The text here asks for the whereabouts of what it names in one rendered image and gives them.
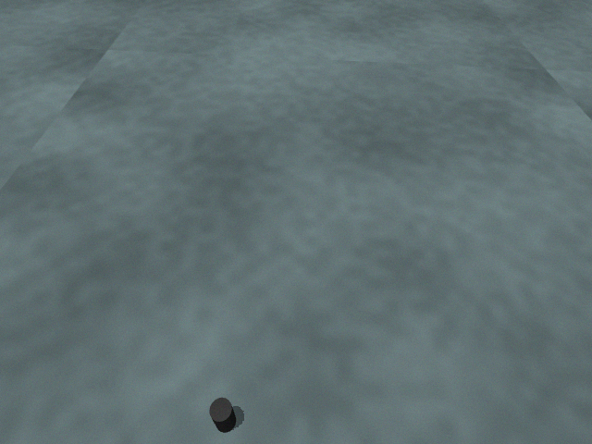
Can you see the can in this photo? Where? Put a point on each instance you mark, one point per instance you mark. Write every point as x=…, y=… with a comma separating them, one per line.
x=222, y=413

